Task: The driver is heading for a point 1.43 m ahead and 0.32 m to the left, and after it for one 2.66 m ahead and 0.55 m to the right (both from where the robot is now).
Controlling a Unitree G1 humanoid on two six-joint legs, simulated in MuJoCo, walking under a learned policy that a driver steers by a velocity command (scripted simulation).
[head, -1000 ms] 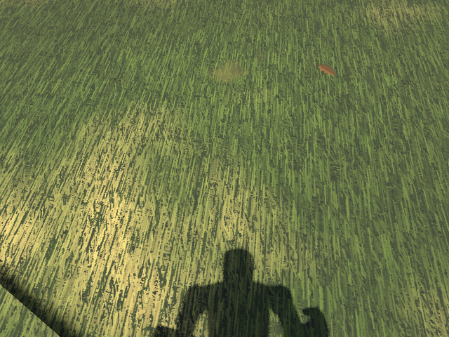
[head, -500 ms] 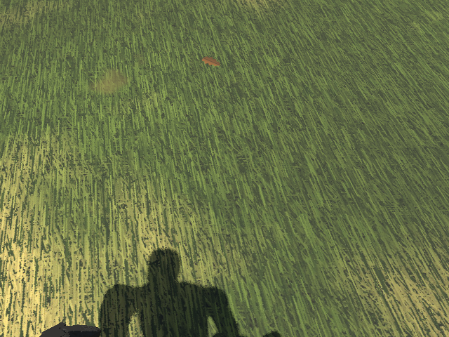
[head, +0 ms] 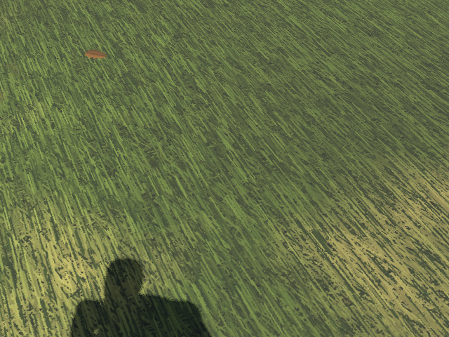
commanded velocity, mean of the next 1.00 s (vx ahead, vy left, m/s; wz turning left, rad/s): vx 0.00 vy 0.00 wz -0.06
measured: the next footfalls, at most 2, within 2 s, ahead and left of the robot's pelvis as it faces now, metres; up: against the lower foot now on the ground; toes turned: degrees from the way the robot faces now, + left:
left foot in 0.40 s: -0.05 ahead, +0.21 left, +0.14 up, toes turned +0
right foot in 0.74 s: +0.03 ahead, -0.05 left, +0.08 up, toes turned +0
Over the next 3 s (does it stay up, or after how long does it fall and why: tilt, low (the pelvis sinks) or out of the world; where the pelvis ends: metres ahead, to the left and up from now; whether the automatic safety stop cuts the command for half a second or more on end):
stays up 0.74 0.25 0.01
